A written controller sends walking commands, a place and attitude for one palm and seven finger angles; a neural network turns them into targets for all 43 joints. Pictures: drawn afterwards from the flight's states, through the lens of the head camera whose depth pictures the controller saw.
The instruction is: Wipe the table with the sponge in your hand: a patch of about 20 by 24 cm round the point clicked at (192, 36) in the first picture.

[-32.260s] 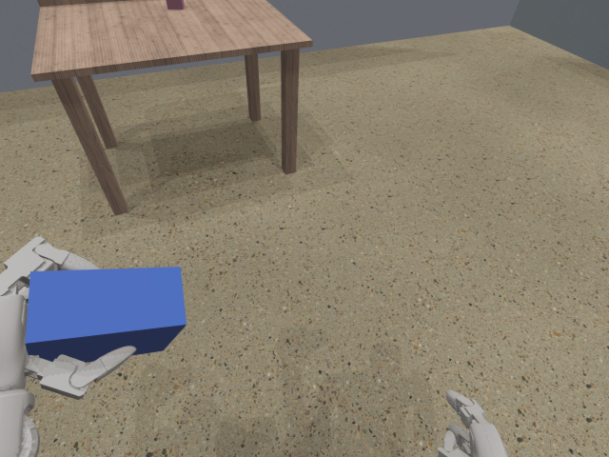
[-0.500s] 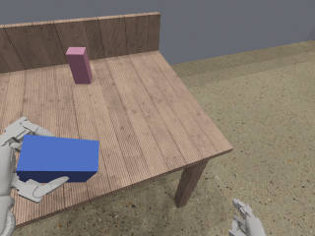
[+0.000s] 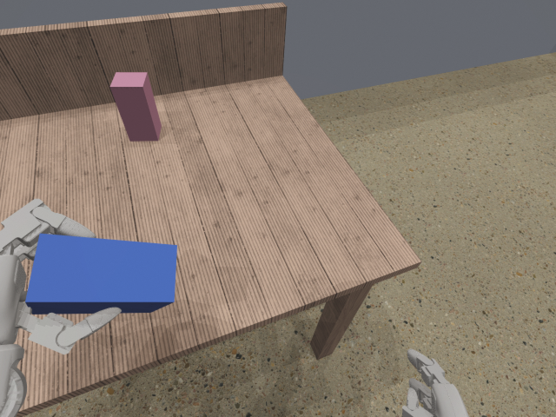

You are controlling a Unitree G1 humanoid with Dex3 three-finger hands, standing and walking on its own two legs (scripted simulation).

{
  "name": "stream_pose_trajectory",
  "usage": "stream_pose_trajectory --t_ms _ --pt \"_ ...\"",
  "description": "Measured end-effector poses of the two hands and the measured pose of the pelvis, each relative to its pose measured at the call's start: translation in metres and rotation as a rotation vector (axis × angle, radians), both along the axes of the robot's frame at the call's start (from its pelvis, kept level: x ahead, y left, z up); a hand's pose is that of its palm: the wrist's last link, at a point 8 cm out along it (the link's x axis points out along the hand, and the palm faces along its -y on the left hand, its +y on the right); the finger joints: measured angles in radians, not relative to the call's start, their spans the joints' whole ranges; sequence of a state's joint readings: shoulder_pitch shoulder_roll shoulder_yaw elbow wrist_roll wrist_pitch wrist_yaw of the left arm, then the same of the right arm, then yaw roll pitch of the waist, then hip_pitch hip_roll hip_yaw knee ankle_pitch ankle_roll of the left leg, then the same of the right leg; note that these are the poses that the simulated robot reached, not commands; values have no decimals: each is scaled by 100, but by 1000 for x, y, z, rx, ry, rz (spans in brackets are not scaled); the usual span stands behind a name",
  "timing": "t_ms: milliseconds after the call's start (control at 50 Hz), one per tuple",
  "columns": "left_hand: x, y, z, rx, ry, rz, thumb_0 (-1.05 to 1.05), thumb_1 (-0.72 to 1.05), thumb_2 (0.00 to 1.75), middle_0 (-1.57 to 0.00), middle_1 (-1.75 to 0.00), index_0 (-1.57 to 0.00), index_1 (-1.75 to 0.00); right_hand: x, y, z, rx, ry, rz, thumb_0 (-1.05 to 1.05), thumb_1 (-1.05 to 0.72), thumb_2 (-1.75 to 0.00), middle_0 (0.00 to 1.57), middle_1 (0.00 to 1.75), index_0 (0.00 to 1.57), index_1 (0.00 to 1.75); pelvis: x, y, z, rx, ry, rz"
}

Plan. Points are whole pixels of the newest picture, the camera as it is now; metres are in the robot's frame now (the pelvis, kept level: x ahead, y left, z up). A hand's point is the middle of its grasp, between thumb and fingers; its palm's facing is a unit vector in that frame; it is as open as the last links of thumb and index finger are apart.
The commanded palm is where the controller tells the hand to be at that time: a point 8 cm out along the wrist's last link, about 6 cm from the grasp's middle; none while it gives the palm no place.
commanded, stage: come to a stop and stand still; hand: left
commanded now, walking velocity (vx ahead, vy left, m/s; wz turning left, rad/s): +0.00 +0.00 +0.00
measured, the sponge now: (125, 280) +0.24 +0.20 +0.12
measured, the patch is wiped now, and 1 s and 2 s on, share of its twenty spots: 0.00 0.00 0.00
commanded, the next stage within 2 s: look again from close up in 0.64 s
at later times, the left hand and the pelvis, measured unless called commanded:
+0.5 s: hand (64, 250) +0.25 +0.26 +0.15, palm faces +0.35 -0.85 -0.39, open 10.4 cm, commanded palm +0.19 +0.29 +0.17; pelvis +0.03 +0.01 +0.00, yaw +1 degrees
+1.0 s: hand (53, 285) +0.21 +0.26 +0.15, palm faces +0.36 -0.85 -0.38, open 10.4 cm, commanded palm +0.15 +0.29 +0.17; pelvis +0.00 +0.01 +0.00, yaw +1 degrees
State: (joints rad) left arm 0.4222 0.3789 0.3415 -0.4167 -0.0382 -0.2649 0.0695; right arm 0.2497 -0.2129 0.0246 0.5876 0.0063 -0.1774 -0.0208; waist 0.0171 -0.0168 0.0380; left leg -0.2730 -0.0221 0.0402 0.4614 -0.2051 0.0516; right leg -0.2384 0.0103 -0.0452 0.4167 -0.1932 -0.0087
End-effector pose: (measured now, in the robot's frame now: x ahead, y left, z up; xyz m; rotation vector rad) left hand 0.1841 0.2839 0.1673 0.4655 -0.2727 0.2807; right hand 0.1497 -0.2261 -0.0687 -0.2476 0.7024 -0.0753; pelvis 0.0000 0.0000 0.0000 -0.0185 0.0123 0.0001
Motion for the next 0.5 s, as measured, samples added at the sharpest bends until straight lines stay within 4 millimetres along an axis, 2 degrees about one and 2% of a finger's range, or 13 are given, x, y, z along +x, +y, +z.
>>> stream_pose_trajectory --t_ms 40,100,200,340,420,500 --pt "3 -1 -7 0 25 -21 -1 -53 103 -71 -132 -72 -131 3 3 -1 -9 20 -1 1 -90 -90 21 30 20 30 6 2 0 3 3 9" --pt "11 8 -10 16 32 -8 -1 -53 103 -71 -132 -73 -131 12 10 -2 -18 40 14 1 -90 -90 21 30 20 30 15 3 0 4 5 21" --pt "25 23 1 23 -25 41 -1 -53 103 -71 -132 -73 -131 39 21 1 -14 19 52 1 -90 -90 21 30 20 30 26 6 0 -1 8 27" --pt "35 15 8 5 -55 7 -1 -53 103 -71 -132 -72 -131 75 31 16 1 -65 69 1 -90 -90 21 30 21 30 36 9 0 -7 13 18" --pt "34 16 3 -3 -14 7 -1 -53 103 -71 -132 -72 -131 83 32 21 -1 -86 61 1 -90 -90 21 30 21 30 37 9 1 -10 14 17" --pt "28 19 -1 -16 14 32 -1 -53 103 -71 -132 -72 -131 80 29 23 -10 -83 54 1 -90 -90 21 30 20 30 35 9 1 -11 9 18"
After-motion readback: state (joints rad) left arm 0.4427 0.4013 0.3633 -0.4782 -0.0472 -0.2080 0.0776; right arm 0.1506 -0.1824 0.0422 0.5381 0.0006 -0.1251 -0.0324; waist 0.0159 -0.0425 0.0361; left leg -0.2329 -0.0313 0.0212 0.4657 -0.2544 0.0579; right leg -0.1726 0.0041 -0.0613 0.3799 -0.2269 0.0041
